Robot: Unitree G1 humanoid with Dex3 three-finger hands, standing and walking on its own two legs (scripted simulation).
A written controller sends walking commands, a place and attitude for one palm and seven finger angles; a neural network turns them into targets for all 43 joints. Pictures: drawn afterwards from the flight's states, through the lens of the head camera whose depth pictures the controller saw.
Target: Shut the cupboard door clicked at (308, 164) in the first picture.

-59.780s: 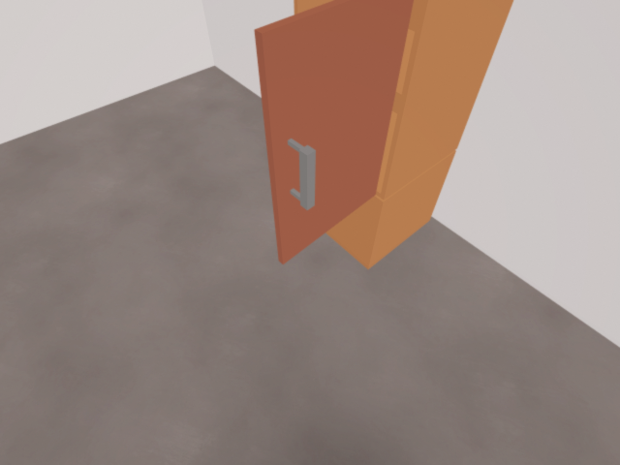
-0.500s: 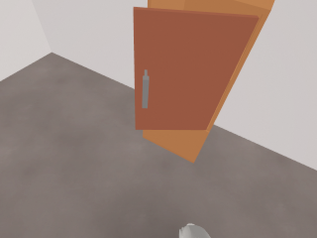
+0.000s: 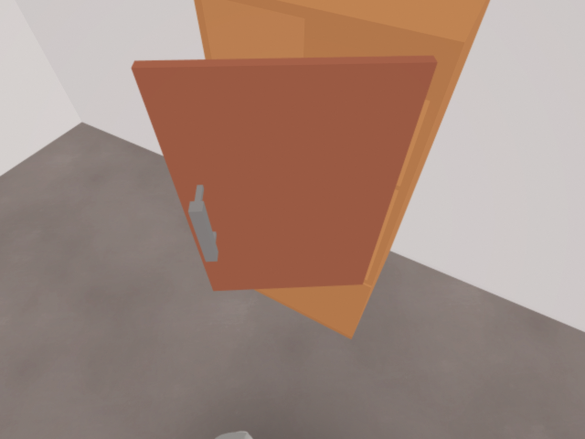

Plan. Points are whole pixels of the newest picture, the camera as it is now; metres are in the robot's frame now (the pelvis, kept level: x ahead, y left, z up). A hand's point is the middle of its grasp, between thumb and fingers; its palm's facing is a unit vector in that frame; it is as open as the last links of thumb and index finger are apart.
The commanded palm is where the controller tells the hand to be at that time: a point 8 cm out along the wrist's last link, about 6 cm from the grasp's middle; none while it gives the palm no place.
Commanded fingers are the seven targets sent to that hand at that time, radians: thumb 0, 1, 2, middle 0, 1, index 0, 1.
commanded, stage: come to a stop and stand still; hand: left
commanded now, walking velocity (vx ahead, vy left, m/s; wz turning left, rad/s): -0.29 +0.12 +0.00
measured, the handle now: (206, 224) +0.46 +0.19 -0.04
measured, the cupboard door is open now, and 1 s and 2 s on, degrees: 31 31 31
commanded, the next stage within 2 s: none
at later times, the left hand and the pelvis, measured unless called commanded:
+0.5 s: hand out of the picture +0.04 +0.21 -0.16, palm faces -0.01 -0.96 -0.29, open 7.4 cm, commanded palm none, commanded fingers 0.00 0.90 0.90 -0.20 -0.30 -0.20 -0.30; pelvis +0.01 +0.02 +0.00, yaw -3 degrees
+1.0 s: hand out of the picture -0.06 +0.29 -0.17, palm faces +0.05 -0.97 -0.22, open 7.4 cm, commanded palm none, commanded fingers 0.00 0.90 0.90 -0.20 -0.30 -0.20 -0.30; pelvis -0.07 +0.11 +0.00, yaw +0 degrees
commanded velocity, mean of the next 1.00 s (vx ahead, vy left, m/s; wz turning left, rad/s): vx -0.06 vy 0.01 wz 0.00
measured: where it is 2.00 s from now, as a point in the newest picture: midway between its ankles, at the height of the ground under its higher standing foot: outside the picture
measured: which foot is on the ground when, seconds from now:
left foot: up 0.00-0.02, down 0.04-0.30, up 0.32-0.58, down 0.60-1.00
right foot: down 0.00-1.00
